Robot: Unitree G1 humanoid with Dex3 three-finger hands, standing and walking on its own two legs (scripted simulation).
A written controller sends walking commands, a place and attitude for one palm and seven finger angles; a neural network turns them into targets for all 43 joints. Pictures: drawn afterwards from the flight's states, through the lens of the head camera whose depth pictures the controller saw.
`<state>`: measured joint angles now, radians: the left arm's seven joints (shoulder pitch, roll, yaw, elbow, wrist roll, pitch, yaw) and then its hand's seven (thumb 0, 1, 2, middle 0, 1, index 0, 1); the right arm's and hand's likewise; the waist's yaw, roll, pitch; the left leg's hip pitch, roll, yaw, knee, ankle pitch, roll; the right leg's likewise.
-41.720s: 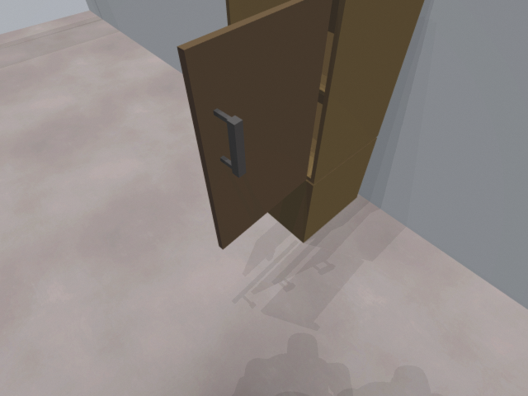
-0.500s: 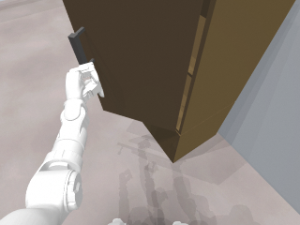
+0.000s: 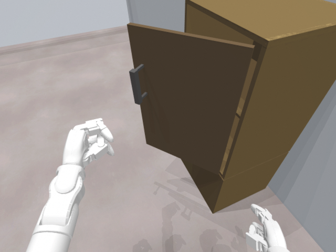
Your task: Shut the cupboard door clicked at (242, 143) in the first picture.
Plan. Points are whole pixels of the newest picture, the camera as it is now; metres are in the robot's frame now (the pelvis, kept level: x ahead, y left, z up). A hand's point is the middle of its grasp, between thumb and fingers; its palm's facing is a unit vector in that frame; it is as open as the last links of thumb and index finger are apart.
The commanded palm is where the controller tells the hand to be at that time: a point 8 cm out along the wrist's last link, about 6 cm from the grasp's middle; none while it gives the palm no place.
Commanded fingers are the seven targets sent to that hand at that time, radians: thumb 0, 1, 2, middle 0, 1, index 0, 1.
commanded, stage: draw the hand back to the body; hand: left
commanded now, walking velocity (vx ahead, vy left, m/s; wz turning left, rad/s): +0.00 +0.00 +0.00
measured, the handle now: (139, 84) +0.66 +0.16 +0.06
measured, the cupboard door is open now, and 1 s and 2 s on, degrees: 37 37 37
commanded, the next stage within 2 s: step back with the hand held close in 0.90 s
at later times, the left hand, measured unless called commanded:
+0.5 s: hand (36, 173) +0.22 +0.26 +0.16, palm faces +0.42 -0.81 -0.41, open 5.9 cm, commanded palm +0.16 +0.30 +0.18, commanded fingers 0.00 0.90 0.90 -0.20 -0.30 -0.20 -0.30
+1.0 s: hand (34, 173) +0.21 +0.26 +0.17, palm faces +0.45 -0.79 -0.41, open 7.4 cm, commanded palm +0.16 +0.29 +0.18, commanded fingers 0.00 0.90 0.90 -0.20 -0.30 -0.20 -0.30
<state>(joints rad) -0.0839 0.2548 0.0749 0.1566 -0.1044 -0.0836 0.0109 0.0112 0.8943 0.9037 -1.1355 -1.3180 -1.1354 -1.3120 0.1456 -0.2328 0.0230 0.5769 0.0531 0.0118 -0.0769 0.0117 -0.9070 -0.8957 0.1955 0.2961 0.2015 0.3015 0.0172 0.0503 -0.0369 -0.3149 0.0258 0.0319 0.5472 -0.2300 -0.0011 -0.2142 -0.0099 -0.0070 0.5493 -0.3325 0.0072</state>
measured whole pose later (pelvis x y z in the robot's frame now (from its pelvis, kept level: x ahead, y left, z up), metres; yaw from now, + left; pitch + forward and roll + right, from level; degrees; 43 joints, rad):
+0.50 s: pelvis +0.02 +0.00 +0.01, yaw +0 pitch -3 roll +0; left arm 0.43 0.35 0.31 -0.32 -0.08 -0.05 0.09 0.01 0.89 0.90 -0.47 -0.59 -0.47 -0.58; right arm 0.20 -0.22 0.03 0.63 0.02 -0.02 -0.07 0.01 -0.90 -0.90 0.20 0.30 0.20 0.30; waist 0.06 0.08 0.00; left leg -0.15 0.02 0.03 0.42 -0.20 0.00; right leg -0.04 -0.02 -0.01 0.39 -0.29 0.01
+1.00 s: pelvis +0.03 -0.01 +0.01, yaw +0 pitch -3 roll +0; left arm 0.46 0.35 0.35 -0.35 -0.08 -0.08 0.09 0.01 0.89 0.90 -0.22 -0.31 -0.21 -0.30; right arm 0.18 -0.22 0.02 0.62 0.01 -0.07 -0.08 0.01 -0.90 -0.90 0.20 0.30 0.20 0.30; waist 0.07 0.07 0.00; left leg -0.15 0.03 0.03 0.42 -0.21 -0.01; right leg -0.03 0.00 -0.02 0.39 -0.30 0.00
